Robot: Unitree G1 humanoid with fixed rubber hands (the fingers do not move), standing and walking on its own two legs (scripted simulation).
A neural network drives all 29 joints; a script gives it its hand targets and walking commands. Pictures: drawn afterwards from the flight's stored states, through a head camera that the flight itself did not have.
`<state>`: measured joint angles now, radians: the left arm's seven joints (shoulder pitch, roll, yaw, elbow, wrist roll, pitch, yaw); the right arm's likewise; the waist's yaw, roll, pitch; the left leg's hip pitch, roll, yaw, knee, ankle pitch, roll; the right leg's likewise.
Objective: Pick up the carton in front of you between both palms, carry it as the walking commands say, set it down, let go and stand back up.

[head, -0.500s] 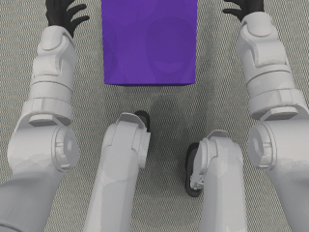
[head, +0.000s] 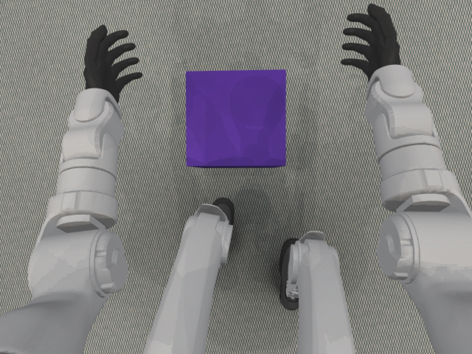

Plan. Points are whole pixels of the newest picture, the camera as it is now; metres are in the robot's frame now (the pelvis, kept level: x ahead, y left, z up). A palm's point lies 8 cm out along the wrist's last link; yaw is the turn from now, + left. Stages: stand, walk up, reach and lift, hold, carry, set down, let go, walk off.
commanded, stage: set down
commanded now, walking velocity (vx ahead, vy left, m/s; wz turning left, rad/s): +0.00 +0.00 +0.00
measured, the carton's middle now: (237, 127) +0.47 +0.11 -0.42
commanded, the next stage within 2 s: let go in 0.24 s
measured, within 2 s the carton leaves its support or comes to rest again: neither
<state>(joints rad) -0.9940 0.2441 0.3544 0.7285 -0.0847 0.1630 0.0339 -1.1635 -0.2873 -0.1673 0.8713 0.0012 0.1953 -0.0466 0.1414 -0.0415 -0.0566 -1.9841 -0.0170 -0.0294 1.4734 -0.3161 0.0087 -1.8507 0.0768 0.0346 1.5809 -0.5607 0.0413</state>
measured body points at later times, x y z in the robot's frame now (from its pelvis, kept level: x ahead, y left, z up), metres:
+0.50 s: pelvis +0.04 +0.01 +0.13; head +0.30 +0.05 +0.50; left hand +0.42 +0.29 +0.01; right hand +0.50 -0.12 +0.01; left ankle +0.13 +0.11 -0.51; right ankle +0.06 -0.13 -0.51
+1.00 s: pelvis +0.10 +0.00 +0.22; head +0.20 +0.01 +0.66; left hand +0.27 +0.25 +0.13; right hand +0.35 -0.20 +0.13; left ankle +0.13 +0.11 -0.51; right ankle +0.06 -0.13 -0.51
